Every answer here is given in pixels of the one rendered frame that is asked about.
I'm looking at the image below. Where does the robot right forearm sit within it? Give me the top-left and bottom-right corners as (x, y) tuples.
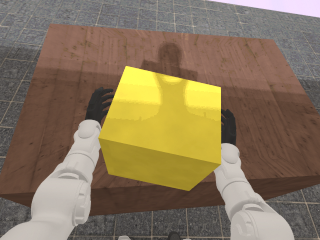
(214, 143), (295, 240)

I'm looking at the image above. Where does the carton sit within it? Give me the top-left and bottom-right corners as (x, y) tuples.
(98, 66), (221, 191)

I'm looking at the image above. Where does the robot right upper arm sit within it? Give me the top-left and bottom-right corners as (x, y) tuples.
(230, 209), (294, 240)

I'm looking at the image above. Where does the pedestal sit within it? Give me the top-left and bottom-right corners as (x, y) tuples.
(0, 23), (320, 216)

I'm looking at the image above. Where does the right robot hand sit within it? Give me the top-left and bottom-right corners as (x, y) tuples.
(221, 109), (237, 146)

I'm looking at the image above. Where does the robot left upper arm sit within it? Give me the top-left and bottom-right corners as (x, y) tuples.
(0, 177), (91, 240)

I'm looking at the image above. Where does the left robot hand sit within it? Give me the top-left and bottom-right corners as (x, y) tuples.
(85, 87), (115, 125)

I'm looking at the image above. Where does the robot left forearm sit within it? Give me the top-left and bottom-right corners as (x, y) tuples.
(31, 119), (102, 218)

